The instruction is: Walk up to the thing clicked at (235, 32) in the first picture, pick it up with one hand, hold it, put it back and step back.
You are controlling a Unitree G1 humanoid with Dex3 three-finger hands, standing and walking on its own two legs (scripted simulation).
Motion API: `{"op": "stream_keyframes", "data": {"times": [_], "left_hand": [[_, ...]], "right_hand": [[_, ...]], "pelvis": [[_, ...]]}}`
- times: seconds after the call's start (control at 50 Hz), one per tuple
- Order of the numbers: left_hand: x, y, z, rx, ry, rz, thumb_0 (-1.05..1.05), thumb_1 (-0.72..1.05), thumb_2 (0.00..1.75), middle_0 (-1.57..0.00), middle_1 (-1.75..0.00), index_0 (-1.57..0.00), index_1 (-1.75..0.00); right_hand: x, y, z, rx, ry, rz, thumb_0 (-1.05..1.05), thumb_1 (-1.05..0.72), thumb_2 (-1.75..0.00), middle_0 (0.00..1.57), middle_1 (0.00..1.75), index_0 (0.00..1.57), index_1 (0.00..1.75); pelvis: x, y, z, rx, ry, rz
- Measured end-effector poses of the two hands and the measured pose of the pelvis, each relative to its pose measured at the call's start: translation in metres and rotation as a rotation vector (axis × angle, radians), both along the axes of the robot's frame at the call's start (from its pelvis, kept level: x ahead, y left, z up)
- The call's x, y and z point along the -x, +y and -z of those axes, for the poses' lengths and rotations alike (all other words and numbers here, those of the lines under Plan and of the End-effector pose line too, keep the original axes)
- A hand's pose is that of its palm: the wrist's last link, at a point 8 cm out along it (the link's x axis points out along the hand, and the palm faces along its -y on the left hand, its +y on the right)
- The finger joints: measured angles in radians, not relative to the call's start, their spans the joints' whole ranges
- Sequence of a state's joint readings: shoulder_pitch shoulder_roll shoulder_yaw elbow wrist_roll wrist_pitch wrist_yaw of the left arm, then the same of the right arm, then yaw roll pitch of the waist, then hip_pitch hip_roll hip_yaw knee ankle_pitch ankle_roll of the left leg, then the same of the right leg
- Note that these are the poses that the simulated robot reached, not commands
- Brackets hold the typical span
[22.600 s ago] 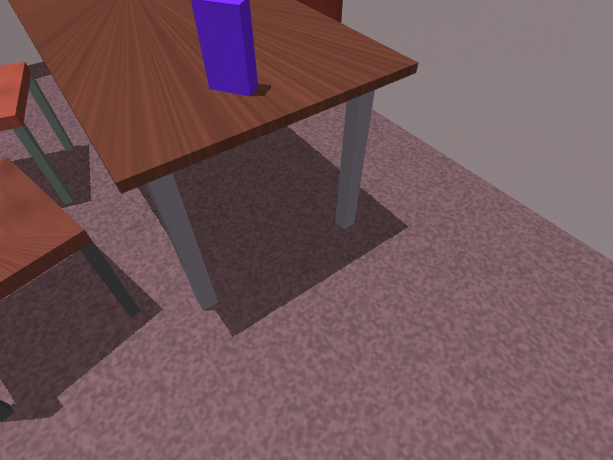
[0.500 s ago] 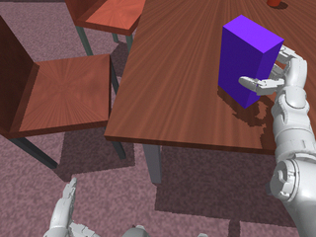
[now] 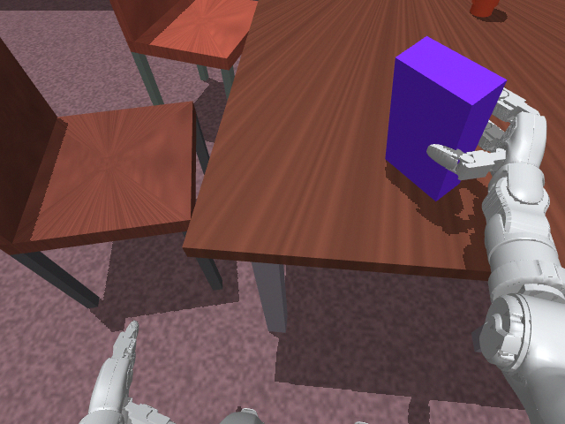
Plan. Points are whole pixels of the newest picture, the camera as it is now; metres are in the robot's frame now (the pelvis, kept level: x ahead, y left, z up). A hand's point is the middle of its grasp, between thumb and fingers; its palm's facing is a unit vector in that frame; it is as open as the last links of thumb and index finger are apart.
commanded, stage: close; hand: right
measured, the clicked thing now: (431, 128) +0.52 -0.15 +0.12
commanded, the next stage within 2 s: settle in 1.76 s
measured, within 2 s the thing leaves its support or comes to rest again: neither
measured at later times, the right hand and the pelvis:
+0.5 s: hand (470, 136) +0.49 -0.19 +0.13, palm faces +0.22 +0.98 +0.00, open 9.6 cm; pelvis +0.00 +0.00 +0.00, yaw +0 degrees
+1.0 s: hand (471, 137) +0.48 -0.19 +0.13, palm faces +0.22 +0.98 -0.01, open 9.6 cm; pelvis +0.00 +0.00 +0.00, yaw +0 degrees
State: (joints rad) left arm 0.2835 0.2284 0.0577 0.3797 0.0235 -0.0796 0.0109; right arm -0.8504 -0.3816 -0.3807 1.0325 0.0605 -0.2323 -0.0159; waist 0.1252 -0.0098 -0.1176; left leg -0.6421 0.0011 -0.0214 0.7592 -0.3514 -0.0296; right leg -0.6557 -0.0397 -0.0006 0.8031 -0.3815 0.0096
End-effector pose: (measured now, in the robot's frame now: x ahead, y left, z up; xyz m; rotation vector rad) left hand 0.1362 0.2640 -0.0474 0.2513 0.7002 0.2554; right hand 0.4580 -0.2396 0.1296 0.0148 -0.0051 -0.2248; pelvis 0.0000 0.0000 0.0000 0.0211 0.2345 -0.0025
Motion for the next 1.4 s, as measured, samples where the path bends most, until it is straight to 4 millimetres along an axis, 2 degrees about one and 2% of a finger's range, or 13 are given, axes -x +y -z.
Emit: {"op": "stream_keyframes", "data": {"times": [0.18, 0.72, 0.9, 1.16, 1.4], "left_hand": [[0.005, -0.002, 0.001, 0.025, 0.002, -0.005, -0.01, -0.51, 0.03, -0.05, -0.05, -0.07, -0.04], [-0.004, 0.002, 0.0, 0.002, 0.001, 0.005, -0.01, -0.52, 0.04, -0.06, -0.05, -0.06, -0.05], [0.001, -0.006, 0.003, 0.028, 0.003, 0.001, -0.01, -0.52, 0.04, -0.06, -0.05, -0.06, -0.05], [0.005, -0.004, 0.001, 0.011, -0.002, -0.002, -0.01, -0.53, 0.05, -0.06, -0.05, -0.06, -0.06], [0.009, -0.009, 0.0, 0.01, -0.011, 0.012, -0.01, -0.52, 0.04, -0.06, -0.05, -0.06, -0.05]], "right_hand": [[0.004, 0.002, 0.0, 0.01, -0.014, -0.008, -0.04, 0.46, -0.86, 0.8, 0.98, 0.94, 1.05], [0.004, -0.001, -0.001, 0.008, 0.002, 0.001, -0.04, 0.49, -0.82, 0.83, 0.99, 0.97, 1.07], [0.007, -0.001, -0.002, 0.014, 0.002, -0.001, -0.05, 0.47, -0.83, 0.82, 1.0, 0.95, 1.09], [0.008, -0.001, -0.002, 0.007, 0.015, -0.001, -0.06, 0.47, -0.88, 0.79, 1.02, 0.92, 1.11], [0.008, -0.003, -0.002, 0.009, 0.01, 0.003, -0.05, 0.46, -0.83, 0.82, 0.99, 0.95, 1.08]], "pelvis": [[-0.001, 0.001, 0.0, 0.003, -0.004, -0.004], [-0.001, 0.004, -0.001, 0.003, -0.009, 0.006], [-0.001, 0.002, -0.002, 0.003, -0.015, 0.002], [0.004, 0.0, -0.002, 0.002, -0.019, 0.001], [0.007, -0.001, -0.001, 0.0, -0.016, -0.001]]}}
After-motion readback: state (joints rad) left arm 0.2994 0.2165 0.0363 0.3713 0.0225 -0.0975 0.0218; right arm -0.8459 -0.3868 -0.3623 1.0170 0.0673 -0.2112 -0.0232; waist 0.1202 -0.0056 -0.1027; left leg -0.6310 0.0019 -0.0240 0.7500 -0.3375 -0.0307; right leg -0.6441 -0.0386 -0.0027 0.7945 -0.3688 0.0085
